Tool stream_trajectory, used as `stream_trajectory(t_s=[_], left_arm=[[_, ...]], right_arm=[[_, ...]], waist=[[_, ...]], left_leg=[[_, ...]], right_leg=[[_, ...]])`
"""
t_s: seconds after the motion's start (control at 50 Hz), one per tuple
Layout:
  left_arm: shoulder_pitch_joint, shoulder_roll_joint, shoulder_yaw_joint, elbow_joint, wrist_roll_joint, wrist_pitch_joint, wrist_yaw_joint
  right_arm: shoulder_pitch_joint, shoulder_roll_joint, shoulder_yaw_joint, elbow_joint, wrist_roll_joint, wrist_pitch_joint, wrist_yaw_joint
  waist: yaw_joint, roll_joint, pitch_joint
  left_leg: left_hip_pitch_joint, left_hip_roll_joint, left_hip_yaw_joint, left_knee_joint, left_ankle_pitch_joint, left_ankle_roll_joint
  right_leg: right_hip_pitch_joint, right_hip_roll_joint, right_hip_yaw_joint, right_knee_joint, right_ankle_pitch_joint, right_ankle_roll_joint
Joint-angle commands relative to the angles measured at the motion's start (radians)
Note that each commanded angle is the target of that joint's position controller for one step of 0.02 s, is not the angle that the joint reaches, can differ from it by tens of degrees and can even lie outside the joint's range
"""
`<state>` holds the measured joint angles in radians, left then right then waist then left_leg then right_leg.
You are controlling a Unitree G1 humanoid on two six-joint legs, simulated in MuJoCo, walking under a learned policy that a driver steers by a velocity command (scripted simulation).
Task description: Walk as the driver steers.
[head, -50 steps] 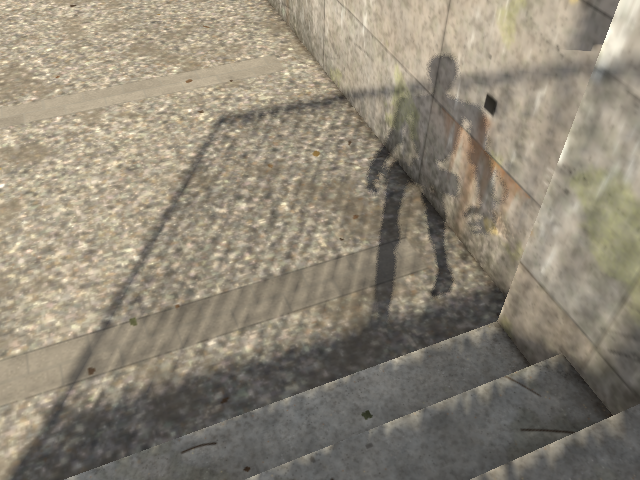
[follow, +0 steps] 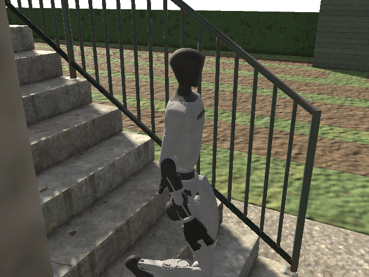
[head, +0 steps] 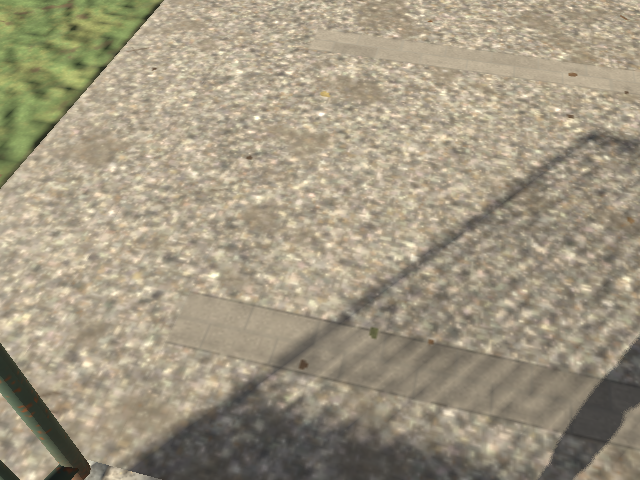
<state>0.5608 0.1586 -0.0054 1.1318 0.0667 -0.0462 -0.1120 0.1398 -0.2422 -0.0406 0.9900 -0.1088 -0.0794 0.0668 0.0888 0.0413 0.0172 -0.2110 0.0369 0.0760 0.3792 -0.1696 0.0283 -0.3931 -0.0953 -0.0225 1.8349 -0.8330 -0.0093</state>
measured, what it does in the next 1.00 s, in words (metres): goes down, turning right: right foot 0.18 m lower, then left foot 0.19 m lower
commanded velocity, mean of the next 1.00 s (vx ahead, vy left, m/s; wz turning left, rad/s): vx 0.47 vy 0.00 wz -0.47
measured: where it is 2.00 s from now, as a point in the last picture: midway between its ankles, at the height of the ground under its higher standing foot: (432, 450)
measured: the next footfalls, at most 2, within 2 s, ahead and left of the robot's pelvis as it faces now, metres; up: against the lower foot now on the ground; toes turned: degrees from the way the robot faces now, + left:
right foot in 0.42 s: +0.33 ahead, -0.17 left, -0.18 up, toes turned -19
left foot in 0.82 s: +0.68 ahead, -0.03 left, -0.37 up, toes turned -26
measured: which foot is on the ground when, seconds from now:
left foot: down 0.00-0.44, up 0.46-0.80, down 0.82-1.00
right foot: up 0.00-0.40, down 0.42-0.82, up 0.84-1.00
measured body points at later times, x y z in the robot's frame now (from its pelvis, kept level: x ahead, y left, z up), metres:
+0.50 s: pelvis +0.30 -0.07 -0.19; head +0.30 -0.08 +0.26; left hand +0.45 +0.15 -0.33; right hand +0.16 -0.26 -0.35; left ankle +0.14 +0.10 -0.64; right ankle +0.29 -0.16 -0.93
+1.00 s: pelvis +0.60 -0.12 -0.39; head +0.62 -0.12 +0.06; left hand +0.82 +0.05 -0.52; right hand +0.48 -0.33 -0.54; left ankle +0.64 -0.01 -1.12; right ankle +0.56 -0.24 -0.89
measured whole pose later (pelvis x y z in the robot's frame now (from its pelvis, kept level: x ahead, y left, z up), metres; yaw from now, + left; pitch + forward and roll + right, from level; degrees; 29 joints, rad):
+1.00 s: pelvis +0.60 -0.12 -0.39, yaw -32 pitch +2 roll +0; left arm 0.21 0.20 0.05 0.84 -0.06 -0.01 0.06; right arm 0.33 -0.19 -0.03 1.02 -0.02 -0.04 -0.02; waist 0.02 0.00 0.00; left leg -0.27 0.04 0.10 0.58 -0.34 0.00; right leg -0.98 0.01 0.03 1.85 -0.43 0.00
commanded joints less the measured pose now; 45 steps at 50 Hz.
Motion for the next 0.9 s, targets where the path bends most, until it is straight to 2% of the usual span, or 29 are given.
stream_trajectory(t_s=[0.02,0.04,0.12,0.16,0.2,0.24,0.28,0.34,0.36,0.38,0.4,0.42,0.44,0.46,0.48,0.5,0.54,0.56,0.62,0.66,0.7,0.76,0.78,0.8,0.82,0.84,0.86,0.88,0.9], left_arm=[[-0.151,0.075,0.022,-0.184,-0.031,-0.055,0.015],[-0.14,0.022,0.014,-0.164,0.003,-0.063,0.04],[-0.052,-0.017,0.021,-0.111,0.053,-0.031,0.005],[-0.187,0.022,0.021,-0.182,0.057,-0.043,0.013],[-0.291,0.045,0.014,-0.212,0.03,-0.045,0.047],[-0.32,0.075,0.017,-0.228,0.026,-0.029,0.036],[-0.419,0.137,0.032,-0.281,0.046,-0.02,0.026],[-0.56,0.108,0.01,-0.316,0.051,-0.018,0.031],[-0.569,0.094,0.012,-0.284,0.039,-0.03,0.035],[-0.377,0.089,0.019,-0.225,0.051,-0.031,0.037],[-0.264,0.168,0.052,-0.167,0.046,-0.041,0.038],[-0.039,0.232,0.092,-0.069,0.039,-0.057,0.052],[0.193,0.3,0.129,-0.01,0.051,-0.051,0.058],[0.29,0.366,0.138,0.013,0.025,-0.047,0.067],[0.35,0.344,0.131,0.059,0.056,-0.062,0.085],[0.208,0.299,0.122,0.027,0.024,-0.081,0.076],[-0.158,0.029,0.02,-0.089,0.014,-0.096,0.051],[-0.241,0.082,0.023,-0.131,0.021,-0.096,0.044],[-0.264,0.114,0.008,-0.168,0.009,-0.105,0.05],[-0.248,0.089,-0.001,-0.215,0.024,-0.128,0.088],[-0.197,0.198,0.013,-0.215,0.028,-0.123,0.078],[-0.037,0.144,-0.001,-0.188,-0.002,-0.092,0.07],[-0.103,0.142,0.05,-0.184,-0.159,-0.028,0.154],[-0.051,0.148,0.047,-0.146,-0.121,0.001,0.177],[0.015,0.081,0.051,-0.099,-0.105,-0.007,0.168],[0.138,0.005,0.038,-0.087,-0.141,-0.016,0.149],[0.101,0.023,0.027,-0.167,-0.172,-0.041,0.152],[-0.075,0.035,0.025,-0.249,-0.187,-0.04,0.155],[-0.266,0.075,0.038,-0.297,-0.169,-0.025,0.17]], right_arm=[[0.35,-0.105,-0.023,0.099,0.019,0.032,0.006],[0.251,0.031,0.025,0.065,0.007,0.008,-0.007],[0.233,0.012,0.046,0.044,0.008,-0.049,-0.033],[0.319,0.101,0.079,0.077,-0.002,-0.065,-0.054],[0.42,0.088,0.089,0.109,-0.002,-0.078,-0.079],[0.337,0.053,0.095,0.077,-0.032,-0.063,-0.046],[0.332,-0.001,0.087,0.07,-0.019,-0.061,-0.023],[0.48,-0.037,0.065,0.125,0.014,-0.029,-0.07],[0.492,-0.035,0.061,0.132,0.015,-0.012,-0.074],[0.451,-0.062,0.051,0.125,-0.038,-0.006,-0.054],[0.385,-0.061,0.042,0.11,0.009,0.004,-0.042],[0.375,-0.115,0.026,0.111,0.002,0.021,-0.014],[0.394,-0.11,0.017,0.117,-0.019,0.028,0.026],[0.428,0.006,0.024,0.051,-0.001,0.02,0.064],[0.163,-0.039,0.006,-0.093,0.041,-0.013,0.056],[-0.004,-0.059,0.0,-0.208,0.07,-0.045,0.025],[0.061,0.014,0.021,-0.191,0.023,-0.059,-0.026],[0.08,0.003,0.014,-0.177,0.008,-0.047,-0.046],[0.202,0.078,0.05,-0.15,0.002,-0.007,-0.025],[0.175,0.031,0.063,-0.133,0.016,-0.017,-0.019],[0.084,-0.046,0.045,-0.189,0.032,-0.003,-0.031],[-0.034,-0.1,0.038,-0.197,0.001,0.014,-0.013],[-0.089,-0.105,-0.01,-0.22,0.218,-0.01,-0.036],[0.042,-0.128,-0.016,-0.161,0.212,-0.016,-0.039],[0.301,-0.118,-0.023,-0.065,0.156,-0.011,-0.038],[0.485,-0.157,-0.036,-0.013,0.125,-0.016,-0.027],[0.491,-0.245,-0.069,0.018,0.149,-0.006,-0.016],[0.482,-0.229,-0.071,0.021,0.149,0.012,-0.023],[0.374,-0.097,-0.04,-0.032,0.114,0.017,-0.039]], waist=[[-0.137,-0.016,0.006],[-0.076,-0.113,0.082],[-0.013,0.019,0.101],[-0.088,-0.06,0.088],[-0.138,-0.084,0.077],[-0.086,0.0,0.077],[-0.081,-0.019,0.15],[-0.186,-0.037,0.216],[-0.2,-0.04,0.167],[-0.107,-0.001,0.126],[-0.059,-0.088,0.131],[0.032,-0.157,0.074],[0.123,-0.308,-0.043],[0.083,-0.32,-0.371],[0.169,-0.185,-0.25],[0.142,-0.143,-0.141],[-0.071,0.111,0.086],[-0.116,-0.03,0.183],[-0.175,-0.088,0.066],[-0.087,0.009,0.009],[-0.105,-0.039,0.074],[-0.042,-0.014,0.147],[-0.012,0.04,0.086],[-0.041,0.046,0.024],[-0.099,0.087,-0.116],[-0.15,0.214,-0.279],[-0.156,0.294,-0.373],[-0.195,0.263,-0.379],[-0.206,-0.012,-0.282]], left_leg=[[0.341,0.365,-0.205,0.085,0.39,0.264],[0.03,0.293,-0.128,0.041,0.288,0.217],[-0.303,0.228,-0.081,0.025,0.143,0.254],[-0.095,0.285,-0.099,0.088,0.151,0.225],[-0.011,0.226,-0.032,0.241,0.053,0.166],[-0.354,0.163,0.035,0.235,-0.091,0.136],[-0.321,0.224,-0.019,0.239,-0.116,0.137],[0.069,0.297,-0.113,0.362,-0.001,0.124],[0.05,0.271,-0.073,0.417,0.025,0.123],[-0.038,0.297,-0.049,0.541,0.177,0.093],[-0.053,0.229,0.01,0.717,0.119,0.068],[-0.163,0.137,0.087,0.962,0.108,0.035],[-0.457,0.03,0.095,1.434,-0.327,-0.03],[-0.63,-0.033,0.001,1.675,-0.674,-0.046],[-0.825,-0.055,-0.026,1.714,-0.712,-0.056],[-1.004,-0.034,-0.067,1.632,-0.669,-0.056],[-0.814,0.148,-0.271,0.967,-0.197,0.043],[-0.638,0.135,-0.217,0.946,-0.221,0.059],[-0.115,0.059,-0.09,0.774,0.224,0.026],[-0.052,0.07,-0.176,0.323,0.797,-0.03],[0.112,0.024,-0.073,0.318,0.632,-0.08],[-0.079,0.076,-0.157,-0.046,0.467,-0.046],[-0.19,0.072,-0.223,-0.313,0.546,-0.026],[-0.021,0.092,-0.162,-0.259,0.732,-0.02],[0.358,0.181,-0.176,-0.031,1.102,0.024],[0.808,0.313,-0.202,0.351,1.365,0.083],[0.872,0.438,-0.372,0.369,1.26,0.182],[0.82,0.495,-0.478,0.239,0.792,0.255],[0.621,0.447,-0.431,0.125,0.456,0.25]], right_leg=[[-0.634,-0.053,0.078,-0.066,0.191,-0.081],[-0.454,-0.112,0.164,-0.388,0.545,-0.123],[-0.243,-0.061,0.113,-0.603,0.94,-0.133],[-0.446,-0.117,0.22,-0.863,1.107,-0.099],[-0.424,-0.091,0.187,-1.169,1.423,-0.05],[-0.038,-0.03,0.064,-1.067,1.473,-0.07],[-0.054,-0.024,0.054,-1.069,1.246,-0.085],[-0.277,-0.06,0.057,-1.367,1.059,-0.078],[-0.142,-0.024,0.003,-1.351,1.054,-0.076],[0.066,-0.008,-0.006,-1.211,1.088,-0.082],[0.171,0.009,-0.048,-1.469,1.035,-0.078],[0.518,0.074,-0.165,-1.57,1.232,-0.083],[0.896,-0.006,-0.038,-1.416,1.536,-0.219],[1.248,-0.145,0.168,-1.14,1.782,-0.378],[1.174,-0.172,0.273,-1.192,1.73,-0.396],[1.04,-0.222,0.367,-1.277,1.297,-0.424],[0.409,-0.209,0.334,-1.35,0.775,-0.302],[0.087,-0.2,0.364,-1.41,0.731,-0.368],[-0.435,-0.032,0.221,-1.296,0.719,-0.323],[-0.394,0.115,0.106,-1.106,0.417,-0.197],[-0.503,0.102,0.207,-1.062,0.234,-0.199],[-0.1,0.032,0.453,-0.894,0.158,-0.214],[0.122,0.113,0.418,-0.733,0.458,-0.179],[0.088,0.136,0.368,-0.498,0.481,-0.148],[-0.19,0.199,0.285,-0.184,0.133,-0.101],[-0.623,0.275,0.217,0.279,-0.188,-0.038],[-0.842,0.188,0.184,0.486,-0.068,-0.006],[-0.981,0.142,0.138,0.502,0.035,0.007],[-0.967,0.095,0.132,0.365,0.199,0.009]])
